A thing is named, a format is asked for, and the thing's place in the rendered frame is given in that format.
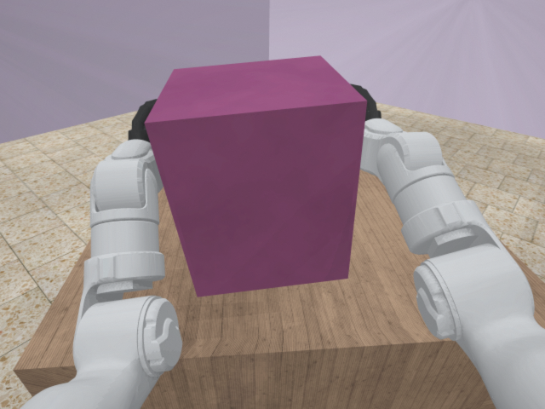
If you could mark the robot right forearm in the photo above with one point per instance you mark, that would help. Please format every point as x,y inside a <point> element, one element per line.
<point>437,218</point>

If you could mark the robot right upper arm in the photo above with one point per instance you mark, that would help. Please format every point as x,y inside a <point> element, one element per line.
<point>478,298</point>

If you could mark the robot left forearm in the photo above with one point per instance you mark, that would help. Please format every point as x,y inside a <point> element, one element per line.
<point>124,221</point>

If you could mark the robot left upper arm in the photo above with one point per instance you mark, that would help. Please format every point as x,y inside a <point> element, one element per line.
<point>121,349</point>

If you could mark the pedestal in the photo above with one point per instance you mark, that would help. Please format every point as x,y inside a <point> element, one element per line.
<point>356,343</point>

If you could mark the carton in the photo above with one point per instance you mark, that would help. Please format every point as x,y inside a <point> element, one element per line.
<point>260,164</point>

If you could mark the left robot hand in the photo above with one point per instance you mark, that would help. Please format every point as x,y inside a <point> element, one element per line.
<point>138,127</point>

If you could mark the right robot hand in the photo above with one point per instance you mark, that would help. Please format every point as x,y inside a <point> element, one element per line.
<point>371,110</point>

